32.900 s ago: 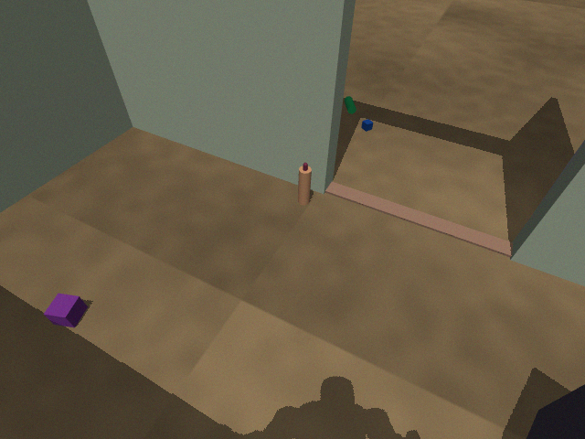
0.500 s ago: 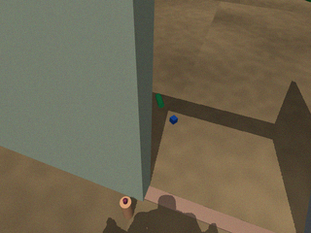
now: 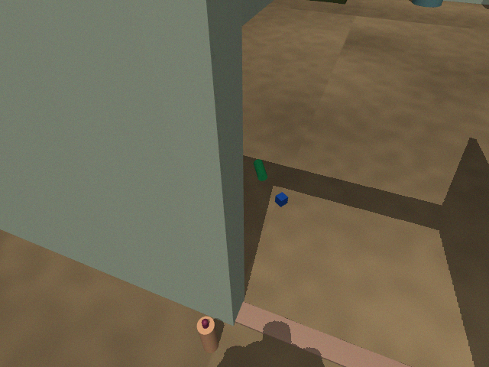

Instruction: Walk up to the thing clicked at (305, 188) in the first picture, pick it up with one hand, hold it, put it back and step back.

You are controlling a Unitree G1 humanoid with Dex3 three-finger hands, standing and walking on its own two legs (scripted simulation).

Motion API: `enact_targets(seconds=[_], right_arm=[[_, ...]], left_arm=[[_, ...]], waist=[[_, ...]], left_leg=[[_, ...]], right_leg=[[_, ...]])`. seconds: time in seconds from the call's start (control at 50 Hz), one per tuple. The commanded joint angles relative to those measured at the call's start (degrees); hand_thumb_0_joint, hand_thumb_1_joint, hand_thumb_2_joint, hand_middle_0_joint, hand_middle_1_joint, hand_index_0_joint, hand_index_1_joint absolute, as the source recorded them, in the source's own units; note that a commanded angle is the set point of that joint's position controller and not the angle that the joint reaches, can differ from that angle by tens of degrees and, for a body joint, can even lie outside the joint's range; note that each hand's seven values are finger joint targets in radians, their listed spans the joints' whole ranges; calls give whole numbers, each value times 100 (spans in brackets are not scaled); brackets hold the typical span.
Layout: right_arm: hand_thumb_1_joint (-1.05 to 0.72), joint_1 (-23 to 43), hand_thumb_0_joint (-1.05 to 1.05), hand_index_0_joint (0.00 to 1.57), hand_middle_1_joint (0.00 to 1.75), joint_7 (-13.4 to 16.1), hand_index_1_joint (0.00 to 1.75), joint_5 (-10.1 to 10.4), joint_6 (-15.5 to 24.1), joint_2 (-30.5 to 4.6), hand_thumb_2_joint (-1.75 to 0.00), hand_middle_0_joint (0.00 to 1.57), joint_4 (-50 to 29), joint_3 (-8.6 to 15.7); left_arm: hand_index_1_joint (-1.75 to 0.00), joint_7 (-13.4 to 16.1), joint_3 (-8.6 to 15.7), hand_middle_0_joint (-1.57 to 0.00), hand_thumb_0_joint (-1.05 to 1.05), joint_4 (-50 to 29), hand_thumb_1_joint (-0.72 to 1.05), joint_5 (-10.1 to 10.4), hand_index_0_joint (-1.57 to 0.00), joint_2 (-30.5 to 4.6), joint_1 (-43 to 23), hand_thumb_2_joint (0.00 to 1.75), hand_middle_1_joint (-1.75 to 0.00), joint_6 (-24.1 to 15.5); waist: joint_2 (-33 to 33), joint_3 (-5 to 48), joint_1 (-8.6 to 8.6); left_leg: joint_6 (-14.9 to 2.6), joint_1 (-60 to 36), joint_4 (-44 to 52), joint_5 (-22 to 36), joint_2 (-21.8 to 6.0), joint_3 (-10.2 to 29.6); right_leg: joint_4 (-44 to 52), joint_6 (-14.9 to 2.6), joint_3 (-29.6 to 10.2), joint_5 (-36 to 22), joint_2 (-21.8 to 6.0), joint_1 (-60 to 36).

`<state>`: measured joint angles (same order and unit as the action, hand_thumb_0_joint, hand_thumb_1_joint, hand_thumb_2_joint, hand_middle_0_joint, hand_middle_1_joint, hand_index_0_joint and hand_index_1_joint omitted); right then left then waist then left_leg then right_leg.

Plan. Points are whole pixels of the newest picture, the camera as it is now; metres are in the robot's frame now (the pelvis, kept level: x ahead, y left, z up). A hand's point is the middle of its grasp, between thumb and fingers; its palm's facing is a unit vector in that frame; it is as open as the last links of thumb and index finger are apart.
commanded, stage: stand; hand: left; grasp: from the side
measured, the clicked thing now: (208, 333) +0.40 +0.16 -0.65
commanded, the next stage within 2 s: step back in 1.32 s
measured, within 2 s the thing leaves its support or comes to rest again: neither
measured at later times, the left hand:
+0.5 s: hand out of the picture +0.09 +0.24 -0.15, palm faces -0.01 -0.94 -0.34, open 7.4 cm
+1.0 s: hand out of the picture +0.08 +0.24 -0.15, palm faces -0.02 -0.94 -0.34, open 7.4 cm
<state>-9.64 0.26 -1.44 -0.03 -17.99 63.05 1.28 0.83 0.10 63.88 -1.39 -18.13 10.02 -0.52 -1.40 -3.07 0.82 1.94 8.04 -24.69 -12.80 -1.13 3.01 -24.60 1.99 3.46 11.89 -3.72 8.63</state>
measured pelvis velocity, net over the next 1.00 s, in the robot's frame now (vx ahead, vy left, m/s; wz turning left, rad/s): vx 0.02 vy -0.01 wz -0.01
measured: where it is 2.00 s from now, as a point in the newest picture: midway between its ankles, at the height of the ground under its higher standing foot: outside the picture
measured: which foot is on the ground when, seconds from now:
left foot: down 0.00-1.00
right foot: down 0.00-1.00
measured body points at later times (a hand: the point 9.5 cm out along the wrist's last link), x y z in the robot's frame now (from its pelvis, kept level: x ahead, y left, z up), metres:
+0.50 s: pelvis +0.01 +0.00 +0.00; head +0.02 -0.01 +0.45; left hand +0.09 +0.29 -0.13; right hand +0.08 -0.30 -0.14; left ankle +0.01 +0.14 -0.74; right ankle +0.02 -0.14 -0.74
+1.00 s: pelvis +0.02 -0.01 +0.01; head +0.02 -0.02 +0.46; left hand +0.09 +0.29 -0.13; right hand +0.08 -0.31 -0.13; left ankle +0.01 +0.14 -0.74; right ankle +0.02 -0.14 -0.74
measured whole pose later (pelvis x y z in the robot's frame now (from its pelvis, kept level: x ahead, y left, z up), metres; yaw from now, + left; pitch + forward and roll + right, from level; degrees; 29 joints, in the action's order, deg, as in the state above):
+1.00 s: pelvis +0.02 -0.01 +0.01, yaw -1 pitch -3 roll +0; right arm -6.6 0.1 -1.0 0.2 -19.5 65.7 0.5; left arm 0.1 0.5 66.6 -0.9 -18.7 6.2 -0.8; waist -1.0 -3.2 0.4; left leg 2.8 5.2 -18.9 -11.2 -2.4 2.5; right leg -19.8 1.2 3.2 10.6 -2.4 6.6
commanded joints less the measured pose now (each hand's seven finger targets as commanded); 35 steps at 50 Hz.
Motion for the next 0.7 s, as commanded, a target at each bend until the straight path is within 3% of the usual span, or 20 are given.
enact_targets(seconds=[0.0, 0.04, 0.12, 0.24, 0.34, 0.44, 0.52, 0.56, 0.68], right_arm=[[-90, 194, 0, 20, 30, 68, 30, 27, 85, -1079, -90, 20, -273, 205], [-90, 238, 0, 20, 30, 70, 30, 20, 87, -1086, -90, 20, -256, 193], [-90, 216, 0, 20, 30, 63, 30, 27, 64, -1105, -90, 20, -211, 181], [-90, 237, 0, 20, 30, 88, 30, 27, 95, -1186, -90, 20, -150, 146], [-90, 295, 0, 20, 30, 109, 30, 43, 105, -1200, -90, 20, -115, 115], [-90, 302, 0, 20, 30, 124, 30, 52, 133, -1256, -90, 20, -90, 109], [-90, 389, 0, 20, 30, 123, 30, 51, 132, -1266, -90, 20, -78, 110], [-90, 401, 0, 20, 30, 124, 30, 47, 116, -1290, -90, 20, -68, 114], [-90, 467, 0, 20, 30, 107, 30, 54, 145, -1319, -90, 20, -83, 131]], left_arm=[[-30, 71, 259, -20, 0, -261, 90, -10, -20, -1226, -333, 90, -30, -105], [-30, 71, 250, -20, 0, -232, 90, -4, -20, -1181, -370, 90, -30, -103], [-30, 63, 266, -20, 0, -170, 90, -3, -20, -1262, -404, 90, -30, -109], [-30, 55, 276, -20, 0, -113, 90, 39, -20, -1249, -506, 90, -30, -130], [-30, 39, 273, -20, 0, -48, 90, 51, -20, -1233, -564, 90, -30, -90], [-30, 35, 285, -20, 0, -14, 90, 62, -20, -1239, -578, 90, -30, -98], [-30, 30, 280, -20, 0, -20, 90, 58, -20, -1232, -659, 90, -30, -90], [-30, 23, 273, -20, 0, 3, 90, 47, -20, -1222, -673, 90, -30, -77], [-30, 22, 284, -20, 0, -28, 90, 55, -20, -1250, -684, 90, -30, -114]], waist=[[207, -40, -21], [104, -29, -3], [222, 51, -21], [60, 307, -7], [27, 230, -2], [119, 442, -4], [176, 369, 5], [173, 239, -12], [112, 433, -22]], left_leg=[[-267, 378, 642, 88, -371, 323], [-285, 390, 651, 221, -412, 342], [-274, 349, 633, 184, -389, 294], [-269, 217, 649, 782, -474, 268], [-242, 220, 771, 794, -484, 264], [-246, -41, 719, 1373, -542, 236], [-213, -13, 807, 1317, -549, 236], [-216, 47, 864, 900, -531, 210], [-217, -113, 795, 1377, -573, 192]], right_leg=[[736, -258, -544, 512, -387, 24], [705, -250, -506, 292, -380, -76], [826, -237, -554, 446, -396, -80], [681, -250, -523, -473, -425, -420], [669, -247, -461, -456, -384, -422], [585, -237, -423, -1099, -422, -550], [652, -220, -377, -932, -383, -506], [746, -213, -421, -590, -387, -407], [707, -228, -444, -1141, -428, -533]])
